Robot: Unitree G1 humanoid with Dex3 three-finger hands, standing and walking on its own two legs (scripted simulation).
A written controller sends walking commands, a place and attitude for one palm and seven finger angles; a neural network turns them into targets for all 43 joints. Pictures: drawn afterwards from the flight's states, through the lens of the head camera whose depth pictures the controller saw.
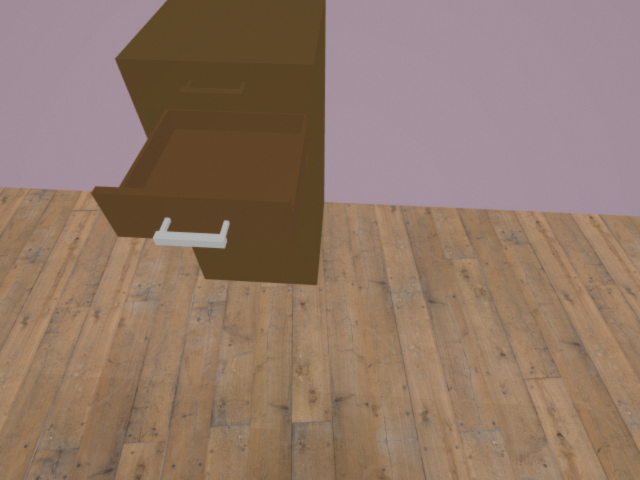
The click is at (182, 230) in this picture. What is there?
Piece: drawer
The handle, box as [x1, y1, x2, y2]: [153, 218, 229, 247]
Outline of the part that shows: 153,236 153,239 156,244 224,247 226,242 225,235 229,223 228,221 224,220 219,234 169,232 166,230 170,222 170,219 165,218 160,229 156,231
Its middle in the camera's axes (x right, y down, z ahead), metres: -0.26 -0.01 +0.77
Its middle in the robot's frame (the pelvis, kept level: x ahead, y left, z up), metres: +0.57 +0.29 -0.11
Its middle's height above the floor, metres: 0.67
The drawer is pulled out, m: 0.30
